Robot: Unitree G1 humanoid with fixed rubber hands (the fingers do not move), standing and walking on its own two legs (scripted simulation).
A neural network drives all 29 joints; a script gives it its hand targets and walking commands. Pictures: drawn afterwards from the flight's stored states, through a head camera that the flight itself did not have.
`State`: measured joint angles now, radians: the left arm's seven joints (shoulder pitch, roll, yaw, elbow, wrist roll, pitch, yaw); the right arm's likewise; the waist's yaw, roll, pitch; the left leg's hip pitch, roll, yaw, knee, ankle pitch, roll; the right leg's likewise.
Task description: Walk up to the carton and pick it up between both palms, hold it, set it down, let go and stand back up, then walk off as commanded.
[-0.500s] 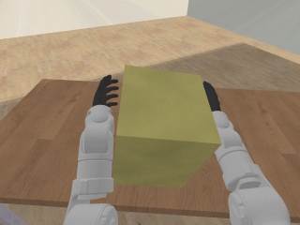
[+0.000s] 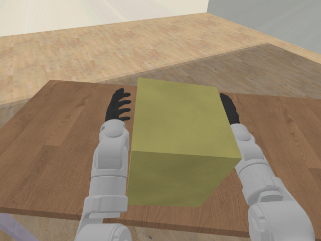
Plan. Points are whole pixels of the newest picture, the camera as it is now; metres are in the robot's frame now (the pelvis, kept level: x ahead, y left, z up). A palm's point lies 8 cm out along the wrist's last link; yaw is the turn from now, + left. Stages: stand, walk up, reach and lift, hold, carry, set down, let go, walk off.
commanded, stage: set down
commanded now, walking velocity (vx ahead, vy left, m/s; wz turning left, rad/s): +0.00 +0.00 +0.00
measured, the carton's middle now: (170, 146) +0.35 +0.01 +0.09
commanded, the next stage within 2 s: none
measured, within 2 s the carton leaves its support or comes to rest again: neither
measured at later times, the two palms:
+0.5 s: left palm (118, 128) +0.36 +0.14 +0.14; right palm (228, 128) +0.40 -0.15 +0.11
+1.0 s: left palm (120, 135) +0.36 +0.14 +0.11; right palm (225, 131) +0.41 -0.15 +0.09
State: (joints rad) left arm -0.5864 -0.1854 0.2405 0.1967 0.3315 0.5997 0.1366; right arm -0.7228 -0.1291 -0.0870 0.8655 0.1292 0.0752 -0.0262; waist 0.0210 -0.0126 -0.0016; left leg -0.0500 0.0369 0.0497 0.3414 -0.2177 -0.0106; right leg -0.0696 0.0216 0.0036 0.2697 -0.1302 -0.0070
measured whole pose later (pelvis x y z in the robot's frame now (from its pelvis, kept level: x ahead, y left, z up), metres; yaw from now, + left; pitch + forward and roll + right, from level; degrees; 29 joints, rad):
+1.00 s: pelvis +0.01 -0.01 +0.00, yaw -1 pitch +1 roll -1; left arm -0.52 -0.22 0.25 0.32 0.34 0.38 0.16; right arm -0.72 -0.14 -0.12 1.01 0.07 -0.08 0.02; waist 0.08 -0.01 0.00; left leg -0.13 0.06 0.05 0.34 -0.21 -0.03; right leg -0.14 0.05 0.00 0.24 -0.11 -0.03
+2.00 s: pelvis +0.01 -0.02 +0.00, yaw -1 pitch +3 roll -1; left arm -0.48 -0.22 0.30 0.47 0.34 0.18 0.17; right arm -0.73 -0.13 -0.17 1.12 0.00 -0.20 0.04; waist 0.11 -0.01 -0.04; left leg -0.19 0.07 0.05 0.34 -0.21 -0.04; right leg -0.19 0.05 0.00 0.24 -0.11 -0.04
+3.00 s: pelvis +0.00 -0.03 +0.00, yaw -1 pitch +6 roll +0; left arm -0.48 -0.12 0.15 0.65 0.11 0.04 0.27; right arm -0.76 -0.30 0.00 1.20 0.29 -0.20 0.04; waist 0.15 -0.01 -0.04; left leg -0.26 0.07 0.05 0.36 -0.20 -0.05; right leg -0.30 0.05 0.00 0.33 -0.13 -0.04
